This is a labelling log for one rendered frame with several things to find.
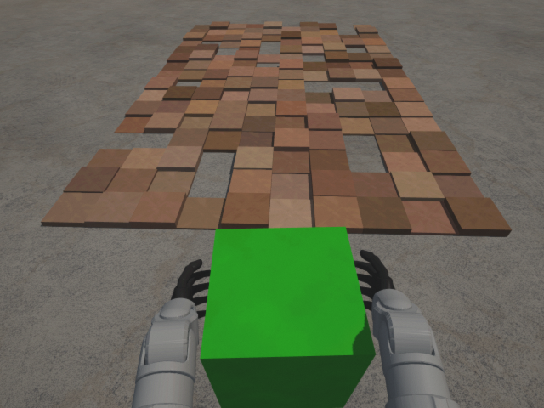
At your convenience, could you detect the robot left forearm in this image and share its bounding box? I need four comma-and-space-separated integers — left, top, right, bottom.
132, 298, 199, 408

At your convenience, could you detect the robot right forearm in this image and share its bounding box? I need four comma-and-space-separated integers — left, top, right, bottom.
371, 289, 460, 408

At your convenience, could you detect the robot left hand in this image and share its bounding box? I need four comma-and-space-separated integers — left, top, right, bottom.
171, 259, 211, 319

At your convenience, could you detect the robot right hand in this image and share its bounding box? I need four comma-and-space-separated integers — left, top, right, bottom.
354, 250, 395, 311

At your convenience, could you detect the carton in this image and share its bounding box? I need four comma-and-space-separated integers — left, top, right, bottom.
200, 227, 376, 408

